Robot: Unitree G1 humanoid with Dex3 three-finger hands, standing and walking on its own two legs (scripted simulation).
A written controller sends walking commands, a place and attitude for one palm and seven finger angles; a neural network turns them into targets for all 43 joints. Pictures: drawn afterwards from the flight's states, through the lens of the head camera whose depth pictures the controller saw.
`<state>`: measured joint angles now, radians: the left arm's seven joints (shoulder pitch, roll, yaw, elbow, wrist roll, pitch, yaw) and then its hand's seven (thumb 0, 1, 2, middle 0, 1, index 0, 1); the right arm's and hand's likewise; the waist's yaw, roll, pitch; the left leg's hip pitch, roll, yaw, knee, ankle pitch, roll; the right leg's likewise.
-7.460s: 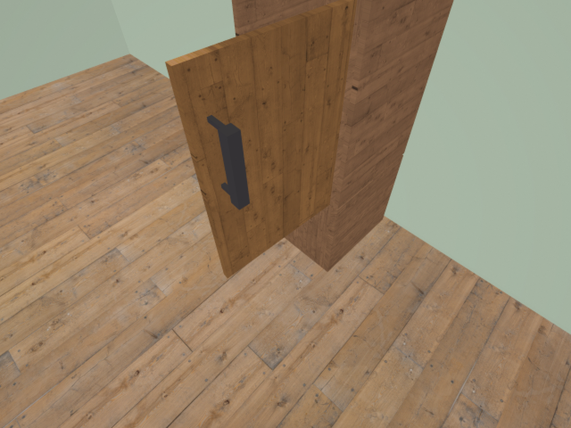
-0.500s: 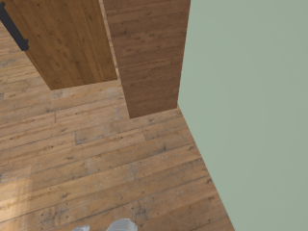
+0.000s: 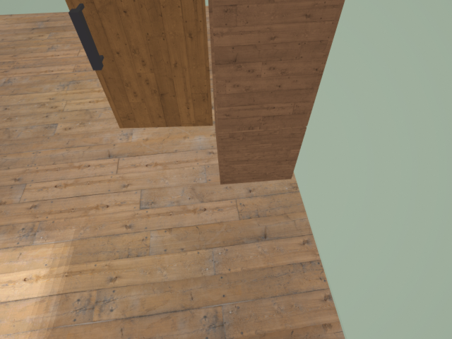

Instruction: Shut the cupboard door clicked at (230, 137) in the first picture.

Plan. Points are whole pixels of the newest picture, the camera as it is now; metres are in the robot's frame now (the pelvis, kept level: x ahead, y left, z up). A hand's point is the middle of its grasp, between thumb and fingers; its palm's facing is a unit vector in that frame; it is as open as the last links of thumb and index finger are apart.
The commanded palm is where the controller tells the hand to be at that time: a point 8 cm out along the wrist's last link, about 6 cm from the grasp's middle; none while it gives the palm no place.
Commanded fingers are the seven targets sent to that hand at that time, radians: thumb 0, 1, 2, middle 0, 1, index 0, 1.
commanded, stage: take the last steps up to it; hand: left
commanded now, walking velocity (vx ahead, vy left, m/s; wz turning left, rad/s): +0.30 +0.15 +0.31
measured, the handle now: (89, 37) +0.90 +0.48 +0.07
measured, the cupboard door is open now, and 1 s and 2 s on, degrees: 87 87 87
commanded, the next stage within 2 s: come to a stop and stand still in 1.20 s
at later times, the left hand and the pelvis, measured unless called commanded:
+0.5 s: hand out of the picture +0.02 +0.26 -0.18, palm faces +0.22 -0.95 -0.20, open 7.4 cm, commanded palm none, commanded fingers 0.00 0.90 0.90 -0.20 -0.30 -0.20 -0.30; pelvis +0.11 +0.09 -0.01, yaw +8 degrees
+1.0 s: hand (117, 233) +0.35 +0.29 -0.14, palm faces +0.18 -0.96 -0.23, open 7.2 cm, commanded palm none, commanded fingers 0.00 0.90 0.90 -0.20 -0.30 -0.20 -0.30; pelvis +0.29 +0.11 +0.01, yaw +6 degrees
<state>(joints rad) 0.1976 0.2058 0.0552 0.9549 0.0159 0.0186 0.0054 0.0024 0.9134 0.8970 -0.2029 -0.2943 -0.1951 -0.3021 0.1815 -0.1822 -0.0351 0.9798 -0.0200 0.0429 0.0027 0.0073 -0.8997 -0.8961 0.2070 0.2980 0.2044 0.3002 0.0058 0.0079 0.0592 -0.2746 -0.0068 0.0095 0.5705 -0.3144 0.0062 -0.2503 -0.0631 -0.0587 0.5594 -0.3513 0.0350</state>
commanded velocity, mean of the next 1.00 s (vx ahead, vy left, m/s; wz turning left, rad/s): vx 0.30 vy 0.10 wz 0.04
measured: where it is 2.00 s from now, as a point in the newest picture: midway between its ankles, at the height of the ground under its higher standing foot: (194, 277)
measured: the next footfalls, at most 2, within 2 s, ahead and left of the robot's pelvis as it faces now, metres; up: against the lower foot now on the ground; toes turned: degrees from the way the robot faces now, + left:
left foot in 0.42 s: +0.17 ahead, +0.21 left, +0.00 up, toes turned +16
right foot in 0.84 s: +0.35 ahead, +0.03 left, +0.00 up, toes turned -2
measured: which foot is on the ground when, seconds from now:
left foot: down 0.00-0.00, up 0.02-0.40, down 0.42-0.84, up 0.86-1.00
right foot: down 0.00-0.40, up 0.42-0.82, down 0.84-1.00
